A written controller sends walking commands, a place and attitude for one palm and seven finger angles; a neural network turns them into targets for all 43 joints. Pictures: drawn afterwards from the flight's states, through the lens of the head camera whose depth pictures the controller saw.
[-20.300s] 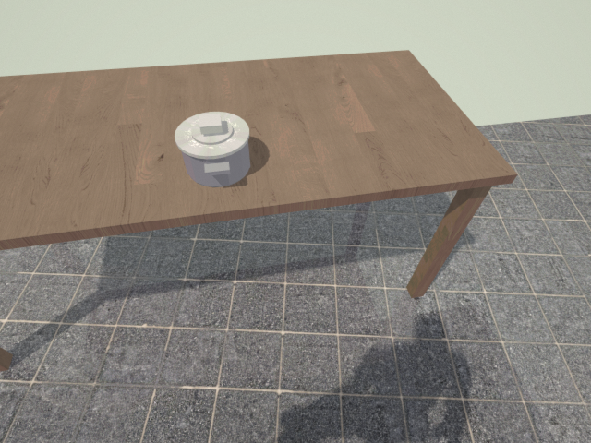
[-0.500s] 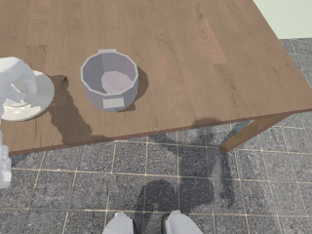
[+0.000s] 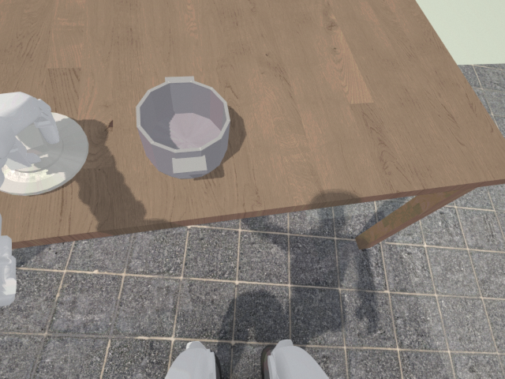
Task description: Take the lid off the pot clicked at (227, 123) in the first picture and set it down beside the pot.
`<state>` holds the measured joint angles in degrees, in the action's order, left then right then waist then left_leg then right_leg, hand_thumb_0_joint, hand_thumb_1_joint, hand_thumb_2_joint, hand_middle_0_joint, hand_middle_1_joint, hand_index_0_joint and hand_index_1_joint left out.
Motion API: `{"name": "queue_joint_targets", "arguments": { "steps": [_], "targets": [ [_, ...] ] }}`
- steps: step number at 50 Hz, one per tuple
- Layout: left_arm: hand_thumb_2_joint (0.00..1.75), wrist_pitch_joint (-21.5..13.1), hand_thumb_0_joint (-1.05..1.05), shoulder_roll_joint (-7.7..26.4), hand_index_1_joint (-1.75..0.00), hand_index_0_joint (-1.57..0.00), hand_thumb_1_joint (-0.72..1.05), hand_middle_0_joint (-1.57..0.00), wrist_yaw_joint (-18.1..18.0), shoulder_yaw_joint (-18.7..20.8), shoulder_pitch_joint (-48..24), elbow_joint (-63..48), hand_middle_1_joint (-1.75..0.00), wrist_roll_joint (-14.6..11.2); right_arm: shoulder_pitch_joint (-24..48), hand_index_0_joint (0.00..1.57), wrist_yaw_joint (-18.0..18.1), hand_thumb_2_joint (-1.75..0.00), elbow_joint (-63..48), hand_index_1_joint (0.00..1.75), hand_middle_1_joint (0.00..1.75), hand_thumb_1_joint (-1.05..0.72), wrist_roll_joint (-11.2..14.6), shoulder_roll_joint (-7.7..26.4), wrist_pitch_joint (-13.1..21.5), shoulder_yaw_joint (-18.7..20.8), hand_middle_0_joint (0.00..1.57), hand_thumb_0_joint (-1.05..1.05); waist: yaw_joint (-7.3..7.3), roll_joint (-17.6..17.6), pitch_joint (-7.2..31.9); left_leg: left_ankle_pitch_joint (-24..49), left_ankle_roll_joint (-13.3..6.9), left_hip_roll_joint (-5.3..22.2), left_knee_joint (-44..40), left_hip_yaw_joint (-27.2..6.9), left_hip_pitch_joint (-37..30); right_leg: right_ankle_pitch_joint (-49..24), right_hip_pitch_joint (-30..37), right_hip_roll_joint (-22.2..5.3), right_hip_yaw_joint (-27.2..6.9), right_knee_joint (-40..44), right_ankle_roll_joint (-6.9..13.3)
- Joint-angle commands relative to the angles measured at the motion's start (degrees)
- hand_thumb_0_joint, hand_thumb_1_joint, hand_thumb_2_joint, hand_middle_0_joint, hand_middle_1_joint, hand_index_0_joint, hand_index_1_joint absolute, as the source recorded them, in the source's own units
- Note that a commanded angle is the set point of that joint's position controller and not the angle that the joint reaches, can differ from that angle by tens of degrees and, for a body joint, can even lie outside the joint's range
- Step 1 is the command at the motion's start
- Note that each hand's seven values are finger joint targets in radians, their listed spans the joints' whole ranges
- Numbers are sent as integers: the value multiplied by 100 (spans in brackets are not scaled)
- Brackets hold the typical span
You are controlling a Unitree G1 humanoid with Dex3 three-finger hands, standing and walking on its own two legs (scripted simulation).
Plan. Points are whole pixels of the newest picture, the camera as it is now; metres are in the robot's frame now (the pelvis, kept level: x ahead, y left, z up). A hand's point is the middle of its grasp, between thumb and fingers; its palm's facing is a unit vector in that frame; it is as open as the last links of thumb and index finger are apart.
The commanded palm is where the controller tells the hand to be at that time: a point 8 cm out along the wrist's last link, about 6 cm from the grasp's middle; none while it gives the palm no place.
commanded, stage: open the fingers wide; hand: left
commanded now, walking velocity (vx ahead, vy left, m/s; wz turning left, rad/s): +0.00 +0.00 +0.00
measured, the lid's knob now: (27, 142) +0.50 +0.34 -0.02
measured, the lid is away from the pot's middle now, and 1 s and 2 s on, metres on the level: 0.25 0.25 0.25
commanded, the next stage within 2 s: raise the empty hand in 0.52 s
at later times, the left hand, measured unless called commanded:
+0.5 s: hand (18, 151) +0.47 +0.33 +0.01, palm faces -0.45 -0.14 -0.88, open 10.8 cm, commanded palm +0.50 +0.30 +0.06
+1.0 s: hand (8, 136) +0.47 +0.33 +0.05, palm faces -0.42 -0.13 -0.90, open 11.0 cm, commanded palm +0.50 +0.30 +0.11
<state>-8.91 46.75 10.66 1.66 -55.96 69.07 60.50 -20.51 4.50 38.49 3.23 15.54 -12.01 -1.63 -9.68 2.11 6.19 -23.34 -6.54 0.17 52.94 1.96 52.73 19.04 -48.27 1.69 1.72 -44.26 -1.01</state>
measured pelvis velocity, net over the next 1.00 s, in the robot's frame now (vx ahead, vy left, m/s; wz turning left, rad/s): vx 0.00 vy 0.01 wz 0.02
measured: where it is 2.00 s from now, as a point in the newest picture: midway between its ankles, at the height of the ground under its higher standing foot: outside the picture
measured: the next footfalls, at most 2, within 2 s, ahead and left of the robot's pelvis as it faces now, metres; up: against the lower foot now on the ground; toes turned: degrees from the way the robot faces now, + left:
none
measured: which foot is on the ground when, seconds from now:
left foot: down 0.00-1.00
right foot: down 0.00-1.00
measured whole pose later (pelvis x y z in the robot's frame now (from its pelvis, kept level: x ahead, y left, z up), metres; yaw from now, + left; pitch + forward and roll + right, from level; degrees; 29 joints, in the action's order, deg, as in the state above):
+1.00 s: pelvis +0.00 +0.01 +0.01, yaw +1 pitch +20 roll -6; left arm -5.4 42.4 10.4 -2.3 -57.2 69.0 59.2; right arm -21.3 3.2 40.3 3.7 15.3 -11.0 -0.8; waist -8.4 2.7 6.5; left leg -21.5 -7.2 -1.1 48.4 2.0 46.6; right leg 17.6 -42.0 0.8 1.4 -39.8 0.3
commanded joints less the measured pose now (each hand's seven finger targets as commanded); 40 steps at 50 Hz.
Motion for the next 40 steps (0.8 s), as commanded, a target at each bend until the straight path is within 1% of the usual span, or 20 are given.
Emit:
{"name": "queue_joint_targets", "arguments": {
  "steps": [1,4,5,6,9,10,12,14,17,19,22,24,26,27,28,30,33,35,38,40],
  "targets": [
    [69,-5,0,1638,-97,-51,17,-41,-170,262,-2130,-886,-94,-45,-1039,20,74,-90,-93,30,30,-90,-42,1190,0,417,20,0,-3,1129,2683,3542,471,217,-466,-700,-3606,-889,-264,366,349,345,366],
    [65,-20,0,1860,-95,-45,13,-39,-192,395,-2161,-990,-93,-60,-1046,20,76,-90,-108,30,30,-90,-42,1220,-17,397,20,0,22,960,2702,3297,442,191,-513,-685,-3418,-900,-79,366,326,355,370],
    [64,-34,0,1639,-95,-43,11,-38,-178,214,-2310,-1025,-93,-38,-1031,20,83,-90,-71,30,30,-90,-45,1217,-13,407,20,0,-21,1240,2689,3522,493,216,-511,-720,-3591,-891,-298,350,342,335,388],
    [63,-1,0,1456,-94,-42,10,-37,-175,95,-2290,-915,-92,-50,-1041,20,61,-90,-44,30,30,-90,-44,1202,-11,415,20,0,-45,1223,2520,3456,509,242,-510,-746,-3613,-771,-440,358,373,352,380],
    [59,-16,0,1774,-92,-36,6,-34,-192,305,-2193,-908,-92,-66,-1032,20,65,-90,-91,30,30,-90,-39,1231,-14,387,20,0,-7,976,2613,3147,438,182,-517,-677,-3350,-837,-141,361,313,360,378],
    [58,-52,0,1808,-92,-34,4,-33,-185,341,-2321,-1154,-91,-63,-1028,20,74,-90,-95,30,30,-90,-47,1234,-12,397,20,0,39,1148,2811,3466,480,212,-538,-730,-3572,-928,-134,344,330,326,394],
    [57,-14,0,1362,-91,-32,3,-32,-174,87,-2305,-1133,-91,-84,-1036,20,39,-90,-45,30,30,-90,-59,1183,-13,453,20,0,-29,1270,2734,3682,531,258,-508,-777,-3821,-871,-372,364,366,371,381],
    [56,-19,0,1733,-91,-32,3,-32,-178,360,-2140,-993,-91,-119,-1041,20,41,-90,-70,30,30,-90,-48,1224,-25,417,20,0,17,921,2667,3365,468,218,-529,-732,-3509,-875,-120,368,330,386,373],
    [56,-43,0,1586,-92,-32,3,-32,-194,236,-2399,-1241,-92,-87,-1051,20,42,-90,-32,30,30,-90,-63,1206,-13,442,20,0,-3,1265,2766,3543,502,248,-553,-762,-3769,-865,-263,352,336,394,383],
    [55,-48,0,1685,-92,-32,3,-32,-226,317,-2289,-1133,-92,-86,-1026,20,46,-90,-48,30,30,-90,-57,1222,-14,425,20,0,4,1005,2702,3323,484,234,-558,-759,-3600,-823,-169,355,332,396,382],
    [54,-51,0,1579,-93,-31,4,-31,-253,281,-2278,-1174,-93,-71,-1035,20,42,-90,-51,30,30,-90,-73,1186,-5,448,20,0,15,1282,2810,3651,533,239,-552,-784,-3837,-892,-246,357,340,396,390],
    [54,-15,0,1633,-93,-31,4,-31,-289,338,-2148,-1117,-93,-91,-989,20,20,-90,-65,30,30,-90,-61,1215,-28,436,20,0,53,1087,2665,3447,536,241,-600,-783,-3680,-813,-191,347,347,414,391],
    [54,-7,0,1468,-93,-31,4,-31,-300,227,-2422,-1498,-93,-94,-994,20,-15,-90,-30,30,30,-90,-87,1195,-42,478,20,0,58,1435,2897,3811,605,291,-610,-864,-4065,-860,-275,330,354,420,403],
    [54,32,0,1256,-93,-31,4,-31,-314,121,-2189,-1175,-93,-83,-1007,20,-26,-90,-39,30,30,-90,-79,1158,-39,491,20,0,12,1310,2778,3735,596,280,-586,-873,-4044,-789,-379,357,357,438,389],
    [54,67,0,1289,-93,-31,4,-31,-318,150,-2097,-951,-93,-109,-994,20,-25,-90,-21,30,30,-90,-55,1188,-36,466,20,0,-5,984,2542,3491,562,281,-592,-868,-3780,-743,-360,357,369,437,382],
    [55,97,0,1268,-92,-32,3,-32,-297,50,-2279,-826,-92,-142,-965,20,-13,-90,-24,30,30,-90,-33,1232,-10,423,20,0,-58,816,2308,2912,444,233,-663,-774,-3395,-666,-286,340,322,460,381],
    [55,-15,0,1710,-92,-32,3,-32,-351,398,-2659,-1856,-92,-54,-1023,20,7,-90,-61,30,30,-90,-83,1195,-3,496,20,0,97,1553,3263,3731,620,283,-708,-943,-4325,-879,-91,321,311,461,413],
    [55,-8,0,1645,-92,-32,3,-32,-354,469,-2320,-1672,-92,-115,-1010,20,-9,-90,-37,30,30,-90,-75,1161,17,505,20,0,118,1468,3176,4294,694,333,-670,-996,-4493,-945,-180,322,355,465,400],
    [55,242,0,1096,-92,-32,3,-32,-389,-28,-2246,-820,-92,-154,-948,20,-74,-90,-5,30,30,-90,-25,1198,0,462,20,0,-15,860,2225,3027,565,267,-832,-880,-3700,-579,-278,344,363,597,373],
    [55,280,0,1131,-92,-32,3,-32,-374,-60,-2652,-1190,-92,-130,-920,20,-83,-90,-11,30,30,-90,-4,1227,39,466,20,0,52,1219,2377,2867,559,272,-947,-910,-3869,-558,-213,289,315,627,421]
  ]
}}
